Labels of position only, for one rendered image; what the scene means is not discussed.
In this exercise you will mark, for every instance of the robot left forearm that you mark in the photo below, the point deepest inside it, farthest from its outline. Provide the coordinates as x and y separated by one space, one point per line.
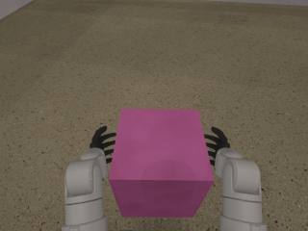
83 192

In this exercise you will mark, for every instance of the robot left hand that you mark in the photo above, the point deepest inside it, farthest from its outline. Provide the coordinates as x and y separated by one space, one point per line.
97 139

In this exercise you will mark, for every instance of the robot right forearm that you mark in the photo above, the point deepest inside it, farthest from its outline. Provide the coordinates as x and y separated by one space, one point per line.
241 190

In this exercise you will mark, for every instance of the carton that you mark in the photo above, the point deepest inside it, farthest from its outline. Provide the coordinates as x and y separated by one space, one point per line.
160 166

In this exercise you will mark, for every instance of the robot right hand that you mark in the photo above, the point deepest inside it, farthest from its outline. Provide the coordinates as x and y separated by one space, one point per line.
221 142

